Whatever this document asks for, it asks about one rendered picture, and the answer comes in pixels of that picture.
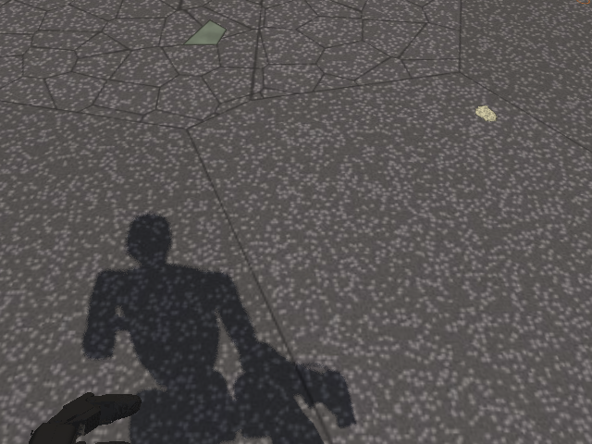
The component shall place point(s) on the left robot hand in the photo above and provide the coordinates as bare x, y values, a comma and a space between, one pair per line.
81, 416

